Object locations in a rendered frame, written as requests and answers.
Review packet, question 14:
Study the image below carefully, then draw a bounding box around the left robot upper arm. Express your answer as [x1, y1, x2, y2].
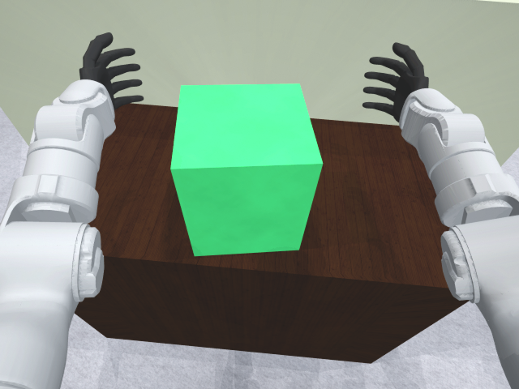
[0, 221, 104, 389]

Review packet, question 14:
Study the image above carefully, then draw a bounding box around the robot right forearm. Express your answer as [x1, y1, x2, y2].
[399, 88, 519, 228]

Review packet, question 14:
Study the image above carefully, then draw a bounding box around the robot right hand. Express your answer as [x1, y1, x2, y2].
[362, 42, 429, 122]

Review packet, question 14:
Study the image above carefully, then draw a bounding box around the right robot upper arm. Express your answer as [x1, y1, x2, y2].
[440, 215, 519, 389]

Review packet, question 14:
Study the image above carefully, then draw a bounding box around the robot left forearm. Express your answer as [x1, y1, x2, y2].
[0, 79, 116, 234]

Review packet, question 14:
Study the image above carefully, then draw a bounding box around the carton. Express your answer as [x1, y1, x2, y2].
[170, 83, 323, 256]

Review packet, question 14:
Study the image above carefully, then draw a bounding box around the robot left hand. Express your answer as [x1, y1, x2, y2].
[79, 32, 144, 110]

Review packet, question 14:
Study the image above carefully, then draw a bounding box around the pedestal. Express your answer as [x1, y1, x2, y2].
[75, 103, 469, 364]

